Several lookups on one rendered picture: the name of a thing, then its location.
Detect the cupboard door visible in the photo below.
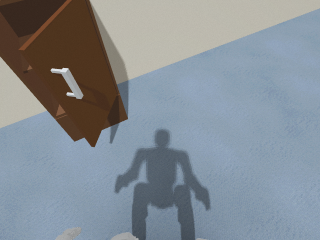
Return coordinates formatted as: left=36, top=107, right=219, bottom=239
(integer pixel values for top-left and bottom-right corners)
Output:
left=19, top=0, right=117, bottom=147

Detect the handle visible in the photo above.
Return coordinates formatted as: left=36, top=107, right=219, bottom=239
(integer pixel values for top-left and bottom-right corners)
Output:
left=50, top=68, right=84, bottom=99

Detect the robot left hand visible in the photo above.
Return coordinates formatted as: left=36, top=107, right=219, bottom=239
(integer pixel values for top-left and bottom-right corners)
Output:
left=55, top=227, right=82, bottom=240

